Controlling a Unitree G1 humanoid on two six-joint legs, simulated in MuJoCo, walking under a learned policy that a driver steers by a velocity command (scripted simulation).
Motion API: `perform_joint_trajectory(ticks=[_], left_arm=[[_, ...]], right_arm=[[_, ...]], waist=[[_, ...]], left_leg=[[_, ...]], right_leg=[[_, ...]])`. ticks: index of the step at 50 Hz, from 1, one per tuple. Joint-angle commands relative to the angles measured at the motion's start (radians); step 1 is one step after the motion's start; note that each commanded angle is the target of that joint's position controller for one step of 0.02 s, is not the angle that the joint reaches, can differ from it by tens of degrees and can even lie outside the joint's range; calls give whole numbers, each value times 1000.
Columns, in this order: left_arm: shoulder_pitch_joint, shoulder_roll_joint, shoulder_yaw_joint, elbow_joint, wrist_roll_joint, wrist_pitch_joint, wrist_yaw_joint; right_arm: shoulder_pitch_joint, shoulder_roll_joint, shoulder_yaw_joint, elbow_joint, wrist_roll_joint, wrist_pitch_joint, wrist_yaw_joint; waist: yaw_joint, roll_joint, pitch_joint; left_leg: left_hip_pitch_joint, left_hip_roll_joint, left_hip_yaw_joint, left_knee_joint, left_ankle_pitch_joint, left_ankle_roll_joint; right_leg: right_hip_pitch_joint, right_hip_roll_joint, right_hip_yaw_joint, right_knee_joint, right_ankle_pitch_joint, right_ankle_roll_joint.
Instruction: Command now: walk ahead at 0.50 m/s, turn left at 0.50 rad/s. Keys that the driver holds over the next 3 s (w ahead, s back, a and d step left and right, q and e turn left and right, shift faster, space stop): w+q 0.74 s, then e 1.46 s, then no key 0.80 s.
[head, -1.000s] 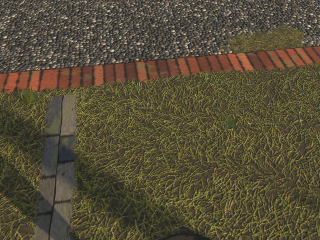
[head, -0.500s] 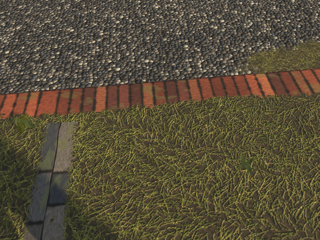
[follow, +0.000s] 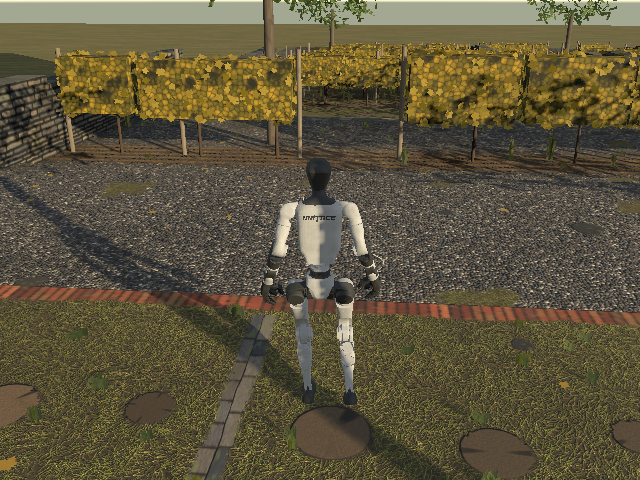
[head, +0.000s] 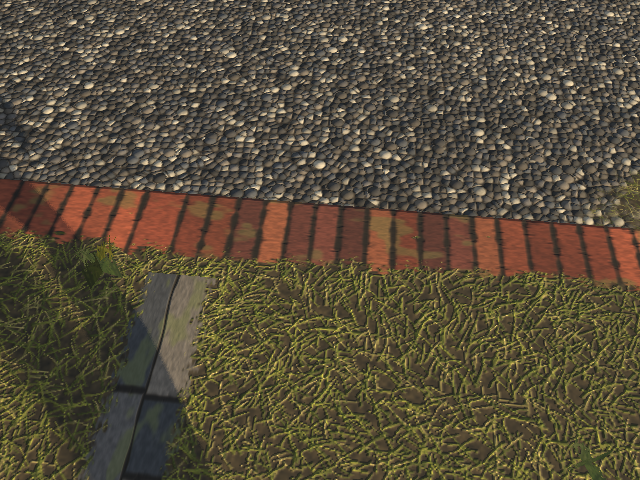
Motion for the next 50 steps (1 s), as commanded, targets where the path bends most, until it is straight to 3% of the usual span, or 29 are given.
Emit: perform_joint_trajectory(ticks=[1,3,6,9,13,16,18,19,20,21,22,23,24,25,27,31,35,37,39,41,42,43,44,45,46,47,48,49,50], left_arm=[[-1,122,40,-94,14,-8,9],[-20,99,39,-111,24,12,15],[-144,84,36,-158,28,19,19],[-250,60,26,-192,19,11,8],[-336,83,28,-237,6,-3,-10],[-314,119,38,-245,2,-20,-21],[-153,158,58,-208,10,-30,-13],[6,208,73,-191,25,-31,-5],[134,291,96,-167,38,-17,0],[135,220,82,-161,12,-7,-6],[78,140,61,-182,6,0,-3],[23,116,51,-190,13,9,-3],[-17,98,43,-184,16,14,-5],[-38,84,36,-179,22,14,-6],[-42,94,42,-164,19,6,-12],[-22,141,60,-135,16,-1,-11],[-1,166,64,-115,12,13,-3],[33,183,67,-101,6,23,1],[69,186,64,-77,-6,37,-2],[86,206,63,-55,-20,51,-4],[75,224,65,-50,-28,55,-3],[54,226,62,-46,-35,59,-2],[69,199,50,-43,-30,54,-2],[88,113,16,-81,19,41,-10],[245,65,-7,-42,5,35,-23],[177,181,29,-18,-30,44,-22],[92,172,30,-54,-46,56,-18],[70,141,27,-49,-31,74,-4],[81,135,32,-39,-16,98,9]], right_arm=[[11,-97,-20,-77,-7,-12,-9],[37,-123,-26,-77,-1,-15,-22],[101,-153,-34,-68,5,-10,-43],[147,-149,-34,-62,11,0,-53],[199,-147,-34,-48,17,11,-56],[190,-155,-39,-56,14,22,-66],[149,-131,-31,-79,10,26,-64],[123,-85,-13,-105,-3,21,-57],[267,-16,8,-123,17,9,-55],[292,-89,3,-117,30,5,-55],[205,-168,-18,-117,31,11,-54],[137,-168,-22,-131,21,18,-55],[97,-151,-23,-145,10,21,-53],[96,-133,-27,-150,10,27,-48],[112,-84,-20,-157,18,39,-42],[49,-70,-16,-199,11,46,-39],[-60,-55,-7,-227,12,34,-15],[-132,-46,-1,-253,12,31,-2],[-184,-28,7,-281,5,26,5],[-178,-42,1,-293,-2,18,10],[-131,-67,-10,-282,-11,14,9],[-15,-102,-28,-244,-19,9,4],[92,-161,-48,-208,-31,8,-9],[219,-261,-63,-192,-64,14,-32],[205,-254,-45,-208,-65,21,-32],[199,-199,-40,-208,-46,32,-26],[119,-170,-28,-198,-28,30,-22],[44,-125,-15,-189,-15,25,-21],[-18,-96,-7,-186,-16,22,-19]], waist=[[25,25,-106],[30,42,-79],[-7,52,-45],[-49,83,-36],[-78,98,-32],[-51,122,-41],[34,133,-119],[109,70,-252],[77,-216,-408],[72,-283,-401],[90,-149,-246],[77,-64,-149],[55,-44,-74],[29,-67,-46],[12,-96,-33],[12,-61,-31],[51,-50,-11],[79,-45,11],[88,-34,39],[61,-65,17],[23,-89,-20],[-49,-87,-84],[-99,-66,-159],[-115,126,-332],[-61,252,-551],[-111,116,-534],[-77,120,-364],[-36,77,-255],[3,97,-189]], left_leg=[[235,270,-387,-276,188,199],[165,248,-328,-298,245,203],[139,209,-283,-301,252,172],[133,172,-265,-278,170,126],[219,206,-352,-213,123,112],[294,237,-436,-125,146,99],[263,179,-422,14,258,62],[139,123,-352,259,188,27],[-220,-24,-211,595,-230,-52],[-385,37,-211,765,-435,-62],[-434,87,-213,821,-352,-68],[-409,126,-171,811,-269,-75],[-384,152,-158,761,-218,-78],[-343,181,-153,723,-186,-76],[-300,200,-122,687,-151,-79],[-364,217,-124,557,-14,-96],[-329,204,-70,332,175,-87],[-319,193,-34,251,196,-80],[-269,163,-9,163,150,-65],[-192,121,17,103,71,-38],[-111,93,33,64,54,-19],[48,63,48,-27,142,6],[273,95,22,-53,378,32],[645,375,-240,85,950,132],[826,606,-522,66,1089,303],[700,531,-413,21,951,257],[581,474,-295,-22,801,206],[434,420,-225,-76,652,162],[286,387,-163,-134,543,140]], right_leg=[[-215,-83,62,-63,75,9],[-210,-77,39,-155,121,40],[-239,-46,25,-367,300,71],[-178,3,19,-582,456,67],[-148,36,38,-704,456,54],[-90,46,52,-759,343,28],[151,37,35,-812,337,-22],[420,-103,150,-771,327,-88],[809,-344,549,-794,223,-253],[814,-413,761,-868,20,-277],[675,-367,619,-893,-30,-225],[530,-318,468,-914,46,-184],[407,-271,370,-950,136,-168],[332,-235,288,-979,194,-151],[262,-207,183,-1030,268,-155],[294,-221,52,-1060,440,-178],[331,-194,-82,-1057,477,-143],[363,-206,-115,-1052,468,-134],[370,-212,-124,-1013,602,-133],[412,-226,-112,-936,800,-124],[428,-217,-106,-865,923,-110],[419,-184,-117,-740,984,-83],[312,-134,-136,-577,888,-40],[21,-41,-142,-223,302,22],[-162,63,35,48,-385,61],[-162,17,123,89,-347,61],[-242,-16,81,50,-294,60],[-239,-53,52,-18,-222,72],[-171,-73,40,-60,-161,86]])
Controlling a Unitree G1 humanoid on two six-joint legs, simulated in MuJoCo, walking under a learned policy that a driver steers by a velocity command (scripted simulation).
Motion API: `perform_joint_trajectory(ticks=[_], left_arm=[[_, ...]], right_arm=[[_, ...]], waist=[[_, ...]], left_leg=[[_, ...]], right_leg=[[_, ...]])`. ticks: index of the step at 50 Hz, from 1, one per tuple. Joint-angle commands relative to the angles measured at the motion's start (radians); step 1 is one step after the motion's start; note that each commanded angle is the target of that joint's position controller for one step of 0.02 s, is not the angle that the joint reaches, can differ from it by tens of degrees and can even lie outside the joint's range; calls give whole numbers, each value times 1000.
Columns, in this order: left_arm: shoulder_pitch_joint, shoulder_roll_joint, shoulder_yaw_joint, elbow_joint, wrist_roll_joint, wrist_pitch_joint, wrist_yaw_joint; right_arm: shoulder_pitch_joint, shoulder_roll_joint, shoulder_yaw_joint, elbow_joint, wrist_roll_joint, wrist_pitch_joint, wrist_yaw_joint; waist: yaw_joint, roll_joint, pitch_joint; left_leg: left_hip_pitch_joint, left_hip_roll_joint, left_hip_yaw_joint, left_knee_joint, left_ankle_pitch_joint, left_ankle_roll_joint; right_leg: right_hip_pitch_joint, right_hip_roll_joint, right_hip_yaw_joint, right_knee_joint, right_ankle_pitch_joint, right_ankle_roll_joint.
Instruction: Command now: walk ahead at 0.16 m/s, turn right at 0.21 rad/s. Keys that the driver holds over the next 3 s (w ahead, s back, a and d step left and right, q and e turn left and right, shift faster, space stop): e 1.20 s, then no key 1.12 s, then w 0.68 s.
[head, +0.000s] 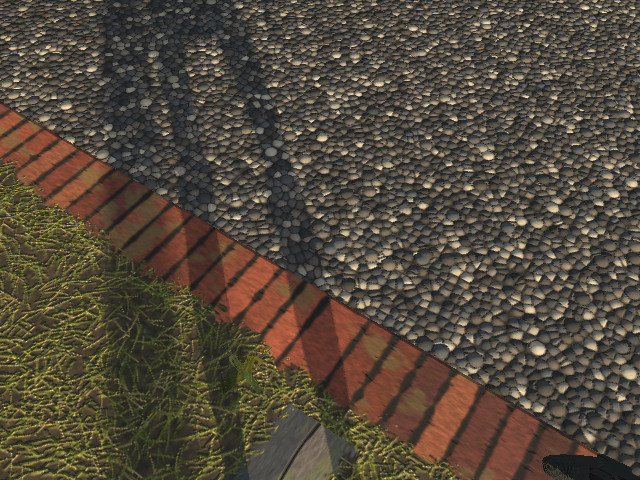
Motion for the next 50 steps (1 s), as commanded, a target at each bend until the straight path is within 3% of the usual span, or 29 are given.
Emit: perform_joint_trajectory(ticks=[1,3,5,10,14,16,17,18,19,20,21,22,23,24,26,31,34,38,41,42,43,44,45,46,48,50], left_arm=[[79,79,28,-31,12,44,27],[110,63,35,-39,15,70,43],[66,65,41,-70,20,80,51],[-53,56,40,-144,26,88,28],[-81,71,49,-189,24,98,3],[-38,64,54,-186,26,96,-8],[-9,85,64,-177,32,93,-5],[14,173,90,-183,36,88,8],[19,277,105,-215,41,83,22],[62,255,97,-219,70,58,8],[28,234,91,-224,68,37,1],[-36,209,88,-234,46,28,7],[-84,166,74,-246,26,32,15],[-110,152,67,-256,20,37,24],[-101,147,63,-267,28,42,34],[-76,175,74,-281,21,56,51],[-90,185,79,-295,25,66,49],[-114,184,79,-314,23,76,39],[-153,178,76,-331,10,85,41],[-165,169,73,-338,4,90,44],[-141,130,62,-346,11,91,45],[-72,81,51,-354,16,85,41],[-81,167,75,-361,27,73,37],[-67,220,95,-341,21,72,34],[-49,191,97,-307,18,92,36],[-70,141,81,-322,10,101,29]], right_arm=[[55,-120,-44,0,-4,-10,-5],[-11,-129,-49,2,-22,-19,-13],[-15,-136,-52,20,-19,-20,-29],[4,-166,-64,63,-3,8,-67],[12,-196,-77,87,21,33,-64],[-6,-200,-80,96,41,44,-65],[36,-175,-76,117,45,49,-64],[81,-134,-68,127,24,54,-60],[42,-95,-53,79,-21,53,-56],[-43,-128,-61,54,-9,50,-59],[-66,-149,-69,53,18,51,-62],[-46,-150,-74,69,23,54,-69],[-36,-163,-79,87,14,57,-76],[-27,-166,-83,89,8,58,-79],[-12,-149,-81,93,13,53,-76],[-47,-119,-68,85,18,46,-71],[-51,-126,-67,86,21,41,-62],[-33,-143,-70,86,28,24,-47],[29,-150,-74,96,30,7,-33],[68,-163,-79,108,28,4,-30],[100,-218,-94,111,14,7,-33],[64,-297,-106,98,-2,21,-43],[75,-259,-98,88,-25,20,-40],[28,-210,-83,66,-18,17,-45],[-34,-160,-69,49,8,24,-53],[-14,-167,-64,53,11,33,-64]], waist=[[-9,119,-192],[25,145,-169],[16,143,-148],[-27,127,-133],[-35,132,-130],[-3,118,-136],[-1,75,-137],[-22,-118,-120],[-43,-374,-94],[29,-263,-195],[13,-176,-180],[-21,-121,-165],[-37,-93,-160],[-54,-102,-166],[-59,-101,-194],[-32,-115,-181],[-25,-135,-157],[-24,-155,-160],[-61,-158,-174],[-82,-144,-176],[-71,-52,-198],[2,231,-173],[-31,272,-166],[-18,184,-146],[-7,135,-110],[-27,141,-89]], left_leg=[[212,253,-153,-219,467,198],[115,254,-86,-272,402,212],[119,272,-54,-295,312,213],[187,301,-12,-305,114,201],[262,338,-8,-235,125,172],[267,318,23,-145,122,119],[244,273,54,-58,53,64],[133,171,144,168,-98,-24],[-190,11,144,470,-537,-122],[-243,-30,-46,639,-579,-111],[-273,-13,-94,689,-498,-89],[-291,6,-114,672,-398,-76],[-285,20,-126,646,-340,-75],[-243,14,-126,642,-293,-79],[-207,-9,-127,620,-231,-85],[-175,-30,-147,374,-185,-116],[-98,-45,-148,275,-193,-122],[-12,-64,-154,162,-228,-110],[106,-70,-140,-47,-139,-83],[202,-48,-136,-162,-18,-66],[333,94,-239,-191,62,-15],[416,296,-463,-198,313,116],[353,415,-585,-217,375,251],[328,376,-497,-207,343,245],[317,252,-321,-191,245,159],[310,217,-232,-202,281,163]], right_leg=[[-95,-56,11,47,116,34],[-51,-38,-11,45,177,51],[-93,-51,-6,-3,230,48],[-98,-67,-34,-199,305,19],[-59,-43,-78,-336,249,-21],[36,-6,-123,-506,335,-61],[106,20,-111,-601,429,-92],[189,-86,76,-717,724,-148],[322,-304,407,-717,1086,-315],[306,-344,475,-755,1000,-421],[306,-292,397,-765,915,-382],[298,-243,332,-754,841,-321],[282,-218,297,-752,810,-282],[249,-199,272,-754,825,-269],[258,-174,253,-754,848,-268],[283,-150,293,-750,714,-264],[216,-135,336,-753,617,-270],[205,-121,415,-722,663,-270],[207,-85,452,-666,711,-235],[165,-51,438,-637,645,-198],[56,8,379,-534,448,-146],[-156,185,175,-332,41,-81],[-235,160,128,-99,-91,-33],[-237,116,137,23,-20,-13],[-259,97,109,106,102,20],[-268,86,65,112,165,44]])
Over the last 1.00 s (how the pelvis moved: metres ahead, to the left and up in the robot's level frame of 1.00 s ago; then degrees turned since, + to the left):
0.48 0.10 0.00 26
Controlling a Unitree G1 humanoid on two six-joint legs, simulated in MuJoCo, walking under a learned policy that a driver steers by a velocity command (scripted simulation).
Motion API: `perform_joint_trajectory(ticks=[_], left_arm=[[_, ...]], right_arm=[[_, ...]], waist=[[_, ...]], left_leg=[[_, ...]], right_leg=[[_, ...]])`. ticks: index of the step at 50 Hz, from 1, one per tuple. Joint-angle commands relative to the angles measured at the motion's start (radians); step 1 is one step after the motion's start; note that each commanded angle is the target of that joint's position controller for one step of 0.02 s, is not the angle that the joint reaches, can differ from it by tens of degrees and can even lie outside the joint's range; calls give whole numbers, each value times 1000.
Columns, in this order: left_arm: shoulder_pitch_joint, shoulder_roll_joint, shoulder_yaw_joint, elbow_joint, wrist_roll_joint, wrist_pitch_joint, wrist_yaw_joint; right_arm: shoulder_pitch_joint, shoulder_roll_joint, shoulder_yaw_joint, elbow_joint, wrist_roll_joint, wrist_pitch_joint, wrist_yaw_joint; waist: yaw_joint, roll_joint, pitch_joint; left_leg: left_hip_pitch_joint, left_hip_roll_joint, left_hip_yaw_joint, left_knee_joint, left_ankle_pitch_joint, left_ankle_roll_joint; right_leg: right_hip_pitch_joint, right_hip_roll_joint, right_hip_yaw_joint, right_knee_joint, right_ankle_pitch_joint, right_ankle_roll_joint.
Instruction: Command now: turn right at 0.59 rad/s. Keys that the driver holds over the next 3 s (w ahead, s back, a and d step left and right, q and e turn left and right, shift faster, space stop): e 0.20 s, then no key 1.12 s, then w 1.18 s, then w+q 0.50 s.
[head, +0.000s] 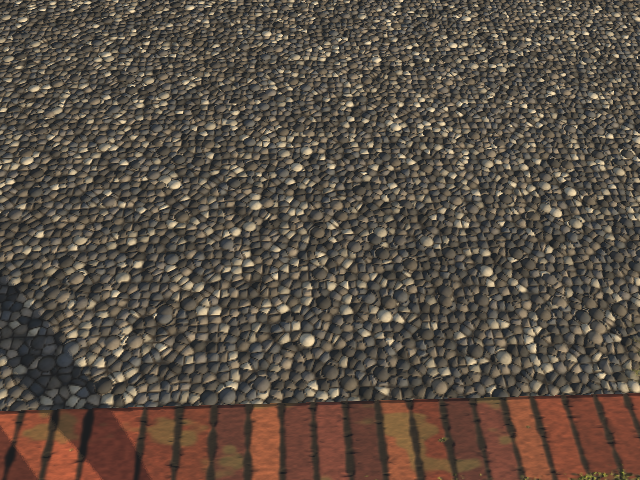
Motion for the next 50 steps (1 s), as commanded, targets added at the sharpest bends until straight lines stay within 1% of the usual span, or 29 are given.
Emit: perform_joint_trajectory(ticks=[1,3,6,9,11,12,13,14,15,16,17,18,19,20,21,24,26,29,30,32,33,34,35,36,37,38,39,43,50], left_arm=[[5,63,21,-74,-10,1,-4],[-45,47,12,-103,-11,-1,-6],[-60,29,-1,-126,-1,-1,-17],[-42,41,3,-131,-3,3,-28],[-25,45,8,-133,-3,9,-35],[5,39,9,-124,-1,10,-38],[52,40,14,-105,2,9,-37],[84,74,25,-96,5,6,-28],[110,183,44,-116,13,1,-9],[90,174,30,-132,44,-21,-18],[85,131,18,-123,49,-42,-29],[44,106,9,-106,43,-55,-30],[2,92,4,-103,31,-58,-28],[-32,78,-5,-100,22,-59,-24],[-44,60,-15,-97,24,-61,-19],[-58,27,-26,-83,31,-66,-12],[-55,33,-25,-67,31,-63,-10],[-49,45,-23,-39,32,-57,-16],[-53,38,-27,-30,30,-56,-19],[-78,13,-39,-12,20,-56,-21],[-53,-1,-44,6,20,-60,-23],[-24,-14,-49,18,35,-67,-24],[23,-7,-43,19,42,-73,-31],[-23,-1,-45,24,47,-71,-28],[-61,9,-40,22,41,-66,-25],[-71,-1,-40,25,36,-59,-19],[-68,-2,-40,28,35,-51,-16],[-43,-17,-38,57,32,-48,-12],[-16,-18,-32,118,27,-51,-4]], right_arm=[[-49,-139,-25,-79,2,-1,-18],[-4,-158,-31,-75,-2,8,-25],[-7,-197,-44,-81,3,15,-19],[-21,-222,-52,-88,13,17,-3],[-16,-229,-53,-82,29,13,5],[-27,-228,-51,-79,40,13,8],[-27,-210,-45,-72,50,12,10],[32,-163,-30,-47,39,8,16],[38,-74,5,-81,-24,2,26],[-25,-114,-8,-104,-9,4,15],[-56,-169,-24,-99,14,11,7],[-49,-167,-27,-91,24,17,4],[-26,-163,-29,-66,20,23,-3],[-14,-167,-31,-58,12,29,-7],[7,-158,-30,-49,12,30,-5],[24,-123,-17,-38,18,32,-3],[-5,-104,-6,-45,13,33,-2],[-10,-114,-2,-47,14,32,0],[-3,-115,-2,-43,16,30,1],[41,-97,5,-22,10,21,6],[57,-104,8,-16,-4,15,9],[70,-145,4,-18,-11,11,7],[46,-208,-11,-6,3,10,6],[24,-155,-3,-6,12,6,12],[11,-121,8,-7,3,0,16],[2,-114,12,-3,-4,-5,15],[3,-108,15,-1,-3,-12,14],[35,-106,22,25,2,-19,6],[37,-101,30,60,4,-16,-1]], waist=[[4,202,-61],[-33,220,-75],[-44,232,-99],[-38,246,-98],[-28,245,-93],[-3,233,-95],[23,212,-103],[23,114,-126],[-3,-207,-173],[38,-220,-188],[60,-120,-170],[33,-104,-133],[15,-73,-119],[0,-82,-103],[-14,-87,-112],[-16,-86,-121],[2,-84,-108],[20,-90,-84],[18,-87,-78],[-21,-62,-70],[-28,-28,-75],[-8,31,-94],[54,154,-88],[20,166,-82],[9,154,-59],[8,147,-55],[4,146,-43],[-2,95,-41],[-5,54,-35]], left_leg=[[153,233,-143,-137,390,196],[223,257,-128,-139,403,213],[219,284,-81,-135,408,216],[168,299,-39,-126,409,205],[161,310,-37,-92,389,187],[147,302,-24,-55,375,166],[108,279,1,6,334,129],[10,232,62,118,218,57],[-242,119,150,416,-265,-49],[-342,45,40,608,-452,-80],[-334,65,-14,699,-415,-78],[-337,74,-31,703,-349,-70],[-333,82,-38,682,-286,-71],[-306,78,-36,674,-224,-80],[-261,69,-32,677,-175,-86],[-204,68,-31,527,-120,-98],[-155,69,-28,393,-131,-97],[-86,58,-15,261,-166,-88],[-64,55,-12,212,-152,-83],[42,43,3,12,3,-61],[121,57,-21,-69,147,-45],[188,124,-93,-64,310,-21],[153,139,-85,-6,272,21],[59,122,-87,-31,109,38],[17,109,-83,-51,45,25],[2,100,-74,-55,39,9],[3,92,-66,-52,52,-2],[24,80,-53,-31,70,-8],[36,68,-46,-27,86,-2]], right_leg=[[-119,-61,-40,68,61,41],[-131,-88,-60,-31,69,53],[-33,-124,-99,-184,60,46],[86,-120,-153,-315,72,20],[145,-111,-164,-427,100,-10],[206,-96,-176,-532,163,-35],[305,-72,-187,-661,261,-66],[456,-99,-116,-739,432,-99],[645,-379,228,-725,866,-191],[527,-513,343,-732,927,-384],[480,-456,269,-751,839,-385],[452,-389,192,-754,748,-331],[441,-345,147,-758,671,-285],[407,-325,116,-762,695,-271],[382,-308,91,-766,722,-268],[395,-286,61,-776,662,-267],[391,-286,73,-778,583,-269],[361,-296,115,-781,472,-287],[351,-296,129,-780,441,-285],[310,-268,122,-759,379,-250],[278,-243,110,-752,341,-208],[248,-197,78,-717,279,-159],[249,-128,8,-719,231,-123],[318,-100,-31,-696,218,-93],[338,-100,-34,-677,228,-90],[347,-107,-31,-669,255,-96],[339,-109,-25,-668,283,-102],[332,-113,-22,-673,323,-105],[345,-113,-28,-671,371,-89]])
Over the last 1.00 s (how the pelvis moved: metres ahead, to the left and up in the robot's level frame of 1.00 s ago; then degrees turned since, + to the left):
0.09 -0.02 0.01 -34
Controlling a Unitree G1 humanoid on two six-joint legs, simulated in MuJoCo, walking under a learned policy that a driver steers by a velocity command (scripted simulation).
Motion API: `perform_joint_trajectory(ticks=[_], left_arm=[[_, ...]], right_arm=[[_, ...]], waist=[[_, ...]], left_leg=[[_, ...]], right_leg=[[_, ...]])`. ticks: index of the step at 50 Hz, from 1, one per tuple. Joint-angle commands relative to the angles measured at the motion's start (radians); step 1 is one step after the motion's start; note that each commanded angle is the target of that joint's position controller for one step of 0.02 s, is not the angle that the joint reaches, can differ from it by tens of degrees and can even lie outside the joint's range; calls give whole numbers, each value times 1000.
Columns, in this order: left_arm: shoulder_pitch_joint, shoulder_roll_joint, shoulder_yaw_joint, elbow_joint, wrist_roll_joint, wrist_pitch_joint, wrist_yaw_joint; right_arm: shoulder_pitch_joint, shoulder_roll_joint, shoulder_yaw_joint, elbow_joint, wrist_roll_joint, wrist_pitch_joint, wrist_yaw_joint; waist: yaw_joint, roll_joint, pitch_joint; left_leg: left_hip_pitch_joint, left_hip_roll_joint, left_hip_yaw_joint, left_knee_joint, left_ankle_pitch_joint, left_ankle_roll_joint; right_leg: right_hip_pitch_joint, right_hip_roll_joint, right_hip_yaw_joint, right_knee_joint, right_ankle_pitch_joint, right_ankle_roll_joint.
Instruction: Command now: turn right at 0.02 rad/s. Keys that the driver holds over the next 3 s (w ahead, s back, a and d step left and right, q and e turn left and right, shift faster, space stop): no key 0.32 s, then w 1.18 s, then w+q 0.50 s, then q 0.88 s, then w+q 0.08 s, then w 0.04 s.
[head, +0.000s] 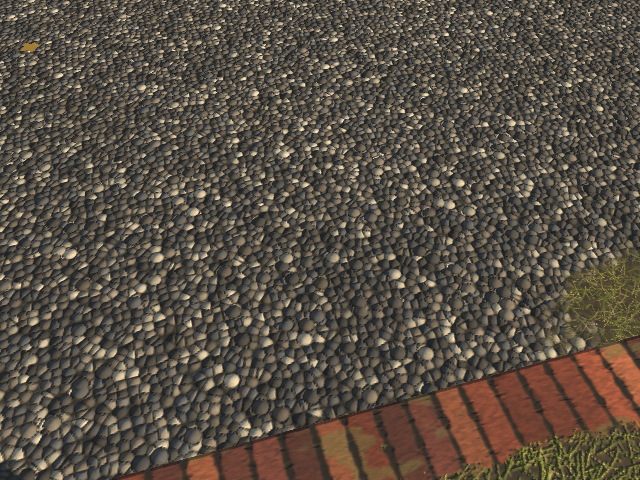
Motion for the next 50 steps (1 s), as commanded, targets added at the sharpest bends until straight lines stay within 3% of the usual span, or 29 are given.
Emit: perform_joint_trajectory(ticks=[1,16,17,19,20,22,25,27,28,29,30,31,32,33,34,35,37,41,43,46,48,49,50], left_arm=[[-22,96,24,-38,-2,-14,7],[-8,98,23,104,-9,-13,22],[8,93,22,121,-11,-11,22],[15,105,29,133,-23,-10,24],[9,103,28,130,-25,-18,24],[-4,85,23,125,-33,-50,18],[-50,42,15,107,-42,-98,-6],[-18,40,14,119,-47,-111,-17],[58,48,19,154,-49,-114,-19],[164,82,32,200,-48,-116,-19],[293,165,59,245,-48,-119,-16],[391,242,77,261,-41,-122,-26],[347,154,47,247,-20,-130,-30],[304,114,34,232,-13,-134,-33],[277,105,28,223,-15,-134,-35],[265,88,17,222,-20,-127,-36],[275,55,1,228,-18,-108,-29],[240,115,3,204,-14,-97,3],[280,148,11,217,-19,-104,8],[286,150,20,231,-37,-108,8],[262,169,29,224,-27,-97,7],[249,172,32,220,-19,-86,6],[243,158,26,212,-12,-76,6]], right_arm=[[-5,-127,-26,-32,1,-10,-5],[7,-111,-18,72,3,-5,-9],[28,-108,-18,86,5,-3,-10],[33,-126,-26,91,18,1,-15],[33,-128,-26,84,21,-3,-18],[74,-141,-30,87,32,-29,-16],[146,-202,-53,111,37,-57,-6],[98,-197,-52,89,39,-61,1],[40,-182,-48,67,42,-59,6],[-30,-155,-40,36,42,-60,9],[-82,-103,-26,-3,38,-74,11],[-78,-98,-25,-29,29,-96,9],[-58,-136,-36,-22,42,-106,14],[-27,-123,-33,-11,58,-110,24],[-32,-113,-33,-10,59,-112,30],[-61,-113,-36,-18,50,-112,35],[-83,-82,-34,-32,38,-104,50],[-245,-22,-5,-105,26,-91,60],[-291,-41,-5,-129,32,-86,58],[-304,-91,-18,-151,39,-84,61],[-222,-133,-40,-137,37,-85,62],[-110,-161,-58,-106,38,-82,58],[52,-191,-80,-55,41,-75,51]], waist=[[-7,-1,-37],[-5,6,-21],[-6,6,-42],[-3,21,14],[-6,26,65],[-20,50,119],[-30,172,108],[9,173,114],[53,154,100],[101,102,81],[134,-105,48],[158,-294,-6],[114,-168,6],[81,-110,19],[64,-74,26],[59,-51,45],[49,-80,41],[62,-70,96],[68,-97,106],[37,-101,113],[-22,-119,30],[-81,-128,-48],[-154,-116,-140]], left_leg=[[-29,43,-47,-93,155,26],[-19,19,-30,-116,167,27],[-12,7,-18,-117,65,31],[-73,-1,-31,-113,-273,70],[-110,16,-64,-127,-391,93],[-106,76,-163,-162,-466,141],[-1,257,-434,-304,-474,247],[-62,268,-431,-302,-375,248],[-129,217,-346,-262,-296,211],[-213,139,-226,-159,-161,156],[-370,-3,-28,143,16,75],[-563,-72,17,446,-139,31],[-662,-36,-64,618,-238,45],[-706,1,-91,688,-180,71],[-741,34,-74,700,-110,85],[-757,64,-56,668,-48,89],[-689,88,-14,588,31,72],[-486,41,62,239,235,16],[-385,13,73,121,304,19],[-358,10,35,21,333,62],[-246,-23,45,22,290,99],[-112,-52,63,37,255,122],[96,-61,70,34,244,148]], right_leg=[[40,-59,66,-73,183,-17],[64,-59,52,-86,206,-9],[70,-45,37,-84,102,-13],[-10,-16,20,-61,-282,-38],[-73,-21,33,-60,-391,-51],[-159,-34,46,-22,-393,-64],[-241,-11,-41,153,-166,-49],[-146,-26,-38,86,-161,-77],[-2,-21,-41,-19,-130,-88],[142,-39,15,-85,-83,-98],[320,-161,264,-186,-102,-160],[493,-351,588,-285,42,-263],[505,-387,595,-262,144,-278],[502,-369,510,-251,198,-258],[495,-348,424,-262,245,-235],[477,-327,342,-277,331,-208],[404,-271,226,-315,402,-175],[157,-197,87,-410,357,-165],[124,-214,79,-453,323,-164],[223,-263,65,-426,393,-142],[304,-279,42,-297,696,-115],[309,-262,19,-155,855,-98],[235,-221,-8,48,881,-72]])
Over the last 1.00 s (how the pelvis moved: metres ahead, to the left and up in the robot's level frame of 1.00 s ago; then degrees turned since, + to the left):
0.00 -0.04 -0.01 -13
